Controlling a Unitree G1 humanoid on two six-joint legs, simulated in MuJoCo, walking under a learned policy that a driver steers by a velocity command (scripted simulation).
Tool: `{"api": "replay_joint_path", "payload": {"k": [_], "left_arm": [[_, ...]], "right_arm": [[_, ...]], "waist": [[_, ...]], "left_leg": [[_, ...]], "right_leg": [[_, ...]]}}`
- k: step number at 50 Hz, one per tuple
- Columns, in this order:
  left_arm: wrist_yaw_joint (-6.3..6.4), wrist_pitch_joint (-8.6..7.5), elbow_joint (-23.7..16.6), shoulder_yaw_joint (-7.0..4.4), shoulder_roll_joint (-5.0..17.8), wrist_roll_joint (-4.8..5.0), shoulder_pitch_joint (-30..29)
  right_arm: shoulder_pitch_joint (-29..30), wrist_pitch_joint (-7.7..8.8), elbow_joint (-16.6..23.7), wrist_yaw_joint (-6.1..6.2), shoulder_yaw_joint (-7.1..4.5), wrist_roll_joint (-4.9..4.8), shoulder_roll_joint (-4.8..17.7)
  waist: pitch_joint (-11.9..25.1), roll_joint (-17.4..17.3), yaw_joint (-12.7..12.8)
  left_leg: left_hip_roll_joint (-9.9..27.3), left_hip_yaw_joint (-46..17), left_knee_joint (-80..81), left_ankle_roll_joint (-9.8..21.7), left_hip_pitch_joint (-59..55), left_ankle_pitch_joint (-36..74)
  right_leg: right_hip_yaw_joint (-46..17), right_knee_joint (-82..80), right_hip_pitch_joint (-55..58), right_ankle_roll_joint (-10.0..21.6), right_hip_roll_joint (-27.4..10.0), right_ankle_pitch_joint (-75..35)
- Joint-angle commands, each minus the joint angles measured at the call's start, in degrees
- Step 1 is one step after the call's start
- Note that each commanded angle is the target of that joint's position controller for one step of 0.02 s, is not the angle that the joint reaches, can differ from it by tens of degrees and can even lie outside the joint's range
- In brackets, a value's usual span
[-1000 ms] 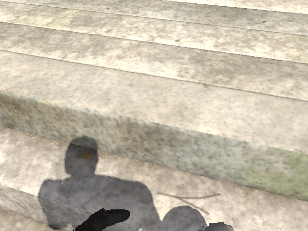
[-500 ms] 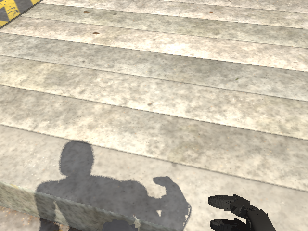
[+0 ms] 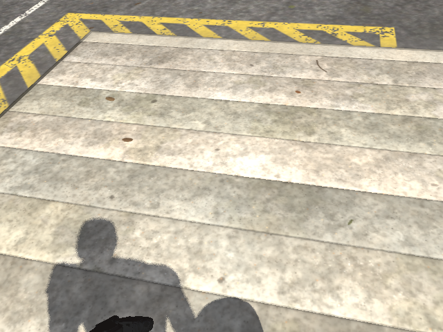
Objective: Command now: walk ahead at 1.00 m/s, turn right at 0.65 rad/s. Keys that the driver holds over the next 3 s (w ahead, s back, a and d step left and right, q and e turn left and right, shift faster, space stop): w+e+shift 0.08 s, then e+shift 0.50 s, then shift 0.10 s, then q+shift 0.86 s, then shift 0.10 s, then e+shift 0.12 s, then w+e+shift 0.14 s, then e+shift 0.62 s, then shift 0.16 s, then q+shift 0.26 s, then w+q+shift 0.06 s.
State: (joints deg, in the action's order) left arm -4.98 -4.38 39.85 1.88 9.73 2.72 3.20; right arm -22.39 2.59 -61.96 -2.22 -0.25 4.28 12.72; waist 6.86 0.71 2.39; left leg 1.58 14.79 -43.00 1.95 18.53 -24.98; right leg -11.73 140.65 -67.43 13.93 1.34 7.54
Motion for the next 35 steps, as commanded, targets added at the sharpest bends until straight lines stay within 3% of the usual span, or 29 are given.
{"api": "replay_joint_path", "payload": {"k": [1,2,3,4,5,7,8,9,10,11,12,13,14,16,18,19,21,22,23,25,27,28,29,30,31,32,33,34,35], "left_arm": [[0.85,2.84,-7.04,5.33,-10.60,1.07,5.04],[1.64,2.69,-10.39,5.54,-8.32,1.14,-1.28],[2.41,2.57,-11.64,5.57,-5.63,1.57,-7.28],[2.82,2.61,-11.71,6.06,-3.89,1.83,-8.03],[2.28,2.69,-9.56,3.43,1.53,0.70,-5.27],[1.62,3.01,-8.90,0.14,6.20,-3.50,-2.19],[0.88,3.45,-7.28,-2.04,9.62,-3.85,3.33],[0.15,4.40,-5.17,-3.11,11.97,-3.63,8.48],[-0.36,4.95,-3.17,-4.81,16.50,-4.07,11.56],[0.04,5.39,-2.67,-5.08,17.11,-3.24,8.22],[0.98,4.56,-2.48,-3.21,12.31,-5.35,8.26],[1.72,3.22,0.10,-1.79,6.14,-4.86,12.44],[2.21,1.67,1.71,-1.90,4.61,-3.35,14.50],[2.07,0.97,2.46,-2.63,2.73,-2.23,11.50],[2.78,0.80,-2.51,-3.46,3.87,-1.69,3.64],[3.43,0.57,-3.75,-3.80,5.76,-1.38,2.50],[5.01,0.69,-3.73,-4.25,7.78,-2.27,6.28],[6.03,1.50,-3.61,-4.73,8.77,-1.52,9.33],[6.98,2.58,-3.80,-5.38,9.86,-0.48,11.04],[7.59,4.20,-5.32,-6.52,13.02,-0.50,12.15],[7.35,4.74,-7.67,-7.10,12.84,0.15,9.47],[6.74,4.62,-8.79,-6.54,9.93,0.05,9.15],[5.78,4.68,-8.94,-4.82,3.81,-1.03,12.64],[5.46,4.27,-10.14,-3.32,-0.53,-3.79,14.85],[4.81,3.92,-11.27,-4.19,4.05,-1.74,23.79],[5.07,4.39,-8.70,-5.64,9.62,-1.15,23.20],[5.27,5.23,-8.64,-6.43,12.88,-1.83,16.03],[5.39,6.02,-9.44,-6.26,12.41,-2.47,11.74],[5.77,6.05,-11.39,-5.30,10.52,-2.97,7.69]], "right_arm": [[18.17,1.15,4.26,-1.78,4.99,1.19,-8.64],[19.97,0.29,4.62,-2.00,5.48,0.71,-6.76],[16.29,0.93,3.38,-1.17,5.75,-0.94,-5.50],[9.84,2.40,2.91,0.51,5.50,-3.29,-2.26],[4.47,4.12,3.34,1.80,5.19,-4.26,0.26],[0.00,2.89,4.82,4.73,-0.68,-5.83,20.74],[5.00,0.43,8.26,5.43,-2.24,-5.02,23.39],[9.50,-1.18,11.30,5.41,-2.88,-4.54,21.48],[11.14,-0.47,17.09,5.30,-2.69,-4.19,15.99],[12.40,2.13,21.77,2.29,-0.97,-2.57,5.27],[17.81,4.49,26.09,0.45,-1.07,-2.61,1.08],[21.50,5.50,30.11,-0.24,-0.80,-2.25,-1.67],[21.24,6.04,32.59,-0.31,0.67,-1.58,-3.73],[12.86,5.63,31.78,0.28,3.00,-0.70,-6.65],[11.96,5.42,32.09,1.78,2.22,-1.87,-1.52],[17.02,5.32,34.50,2.94,1.62,-1.39,1.18],[25.37,4.78,36.97,4.82,1.37,-0.83,1.56],[27.10,4.63,37.95,5.04,1.78,-0.99,0.26],[26.95,4.23,38.05,5.15,1.42,-2.56,0.43],[23.30,3.15,37.06,5.20,-1.56,-5.38,5.58],[18.25,2.43,34.85,5.36,-3.55,-6.60,8.45],[13.29,2.49,32.70,5.37,-4.04,-6.47,8.66],[9.78,2.37,31.19,5.21,-3.86,-5.54,7.40],[10.31,1.68,32.54,4.89,-3.52,-4.30,7.42],[13.89,1.40,34.08,5.26,-3.54,-1.17,9.74],[19.52,1.47,35.44,5.94,-3.84,-0.92,6.81],[20.42,0.89,35.94,6.69,-2.16,-2.00,1.78],[20.24,-0.04,35.63,6.99,-1.36,-2.68,1.62],[20.00,-0.50,34.40,6.84,-1.54,-3.47,3.70]], "waist": [[-15.00,-3.53,12.73],[-16.01,-3.84,13.35],[-15.88,-3.85,10.72],[-10.71,-4.18,9.86],[-2.10,-3.05,9.01],[8.63,-10.41,12.11],[9.97,-13.21,13.80],[10.49,-11.92,13.59],[9.08,-1.23,10.69],[7.06,18.64,2.00],[4.34,16.97,-0.08],[-4.09,11.76,-1.15],[-10.03,7.86,-3.04],[-9.42,-0.45,-8.79],[-9.34,-5.55,-10.89],[-9.02,-6.92,-9.75],[-4.35,-6.59,-5.84],[-1.86,-4.38,-4.85],[0.93,-1.00,-4.59],[5.82,6.68,-6.29],[4.08,9.14,-8.39],[6.16,7.18,-8.98],[11.21,-0.18,-7.19],[8.96,-11.25,-4.65],[14.24,-26.03,2.68],[9.10,-22.72,1.50],[3.54,-13.45,-1.50],[2.78,-5.80,-1.67],[0.55,-3.62,-2.02]], "left_leg": [[12.15,-1.04,29.17,-0.67,18.31,22.00],[6.85,6.57,32.24,-2.80,24.98,23.57],[4.86,9.88,38.06,-1.81,30.64,23.62],[4.70,11.65,44.88,1.45,34.68,26.92],[3.98,11.06,40.65,2.58,28.74,62.66],[10.74,5.64,30.00,4.54,-4.88,112.02],[14.58,2.01,18.96,5.76,-21.90,123.68],[16.99,-0.10,4.95,7.43,-27.83,117.43],[13.46,-3.87,-9.95,7.61,-17.27,95.92],[-2.32,-10.91,-32.82,4.30,5.06,23.37],[-10.62,-23.43,-64.25,3.43,20.36,12.32],[-9.90,-25.77,-75.87,5.83,32.21,10.33],[-9.58,-25.11,-80.62,6.04,40.35,6.06],[-5.88,-23.79,-75.28,4.59,41.89,7.26],[-2.63,-20.98,-54.04,2.39,34.42,8.32],[-2.49,-18.95,-42.07,1.08,29.15,8.80],[-3.88,-14.42,-26.13,-0.17,21.59,14.19],[-5.11,-14.44,-15.81,-0.70,15.90,17.26],[-7.78,-13.48,-5.80,-1.93,8.22,19.24],[-10.85,-15.75,6.36,-4.61,-0.92,20.37],[-9.31,-19.10,18.04,-5.38,-5.59,23.74],[-4.19,-21.68,23.85,-4.33,-12.76,30.83],[4.88,-27.15,18.58,-1.44,-26.04,34.71],[12.72,-36.15,13.35,1.83,-29.86,62.76],[27.70,-61.91,19.29,15.76,-29.58,58.08],[26.49,-65.12,21.68,19.87,-21.37,40.83],[19.63,-51.94,21.54,16.87,-14.46,34.02],[15.09,-43.80,21.44,13.57,-9.73,29.04],[12.04,-40.49,21.60,12.49,-4.98,29.55]], "right_leg": [[3.08,6.63,-9.28,-1.81,-1.81,0.11],[7.08,-10.42,-3.66,-2.34,-2.19,-4.51],[13.09,-22.11,5.40,-3.23,-1.37,-7.06],[20.13,-33.98,24.14,-4.89,-0.71,-5.32],[23.48,-37.66,41.60,-4.08,3.25,-8.59],[26.81,-53.54,40.51,-5.52,5.02,13.16],[25.58,-60.51,34.86,-4.94,7.11,27.25],[19.09,-73.78,35.94,-3.19,7.65,30.08],[2.31,-83.95,43.27,0.13,6.01,22.76],[-25.65,-104.10,48.56,7.15,1.12,21.47],[-47.83,-122.25,48.63,8.26,-3.72,30.48],[-46.52,-122.53,44.83,4.16,-3.43,28.40],[-40.46,-117.25,43.99,2.64,-2.55,14.43],[-21.76,-109.86,43.61,-2.34,1.61,2.94],[-14.94,-114.86,38.24,-3.58,4.35,-2.94],[-14.38,-117.61,36.19,-4.28,5.10,-7.15],[-13.02,-118.95,38.50,-4.01,4.35,-18.78],[-12.21,-117.18,39.50,-4.92,5.23,-22.89],[-11.83,-117.05,39.99,-7.13,6.54,-22.75],[-16.14,-115.43,48.04,-9.73,6.16,-24.24],[-18.94,-108.90,54.13,-11.11,5.96,-22.73],[-16.25,-99.56,55.25,-12.25,7.85,-15.46],[-11.21,-86.17,49.02,-12.73,9.51,7.38],[-4.73,-74.05,37.82,-12.76,12.96,34.50],[-2.52,-60.53,30.17,-15.65,9.90,34.90],[1.32,-52.26,27.06,-18.15,4.09,28.07],[2.95,-49.33,27.49,-19.33,2.94,23.17],[3.51,-48.75,28.92,-19.23,2.21,19.97],[3.30,-51.55,29.78,-18.67,1.83,18.40]]}}
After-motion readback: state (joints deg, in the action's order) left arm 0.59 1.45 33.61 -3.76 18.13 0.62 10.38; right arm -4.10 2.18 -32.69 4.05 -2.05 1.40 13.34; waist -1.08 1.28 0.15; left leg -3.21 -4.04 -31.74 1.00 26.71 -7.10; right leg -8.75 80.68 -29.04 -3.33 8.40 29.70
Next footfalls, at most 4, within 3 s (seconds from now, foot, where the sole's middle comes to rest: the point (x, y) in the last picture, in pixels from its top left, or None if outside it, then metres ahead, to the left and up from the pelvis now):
0.18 right None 0.24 -0.11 -0.54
0.60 left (268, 320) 0.55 -0.04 -0.54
0.92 right None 0.36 -0.17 -0.54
1.36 left None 0.47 0.09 -0.54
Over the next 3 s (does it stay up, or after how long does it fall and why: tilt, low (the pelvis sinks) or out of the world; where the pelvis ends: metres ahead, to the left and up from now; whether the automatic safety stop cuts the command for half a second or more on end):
stays up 0.64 -0.09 0.24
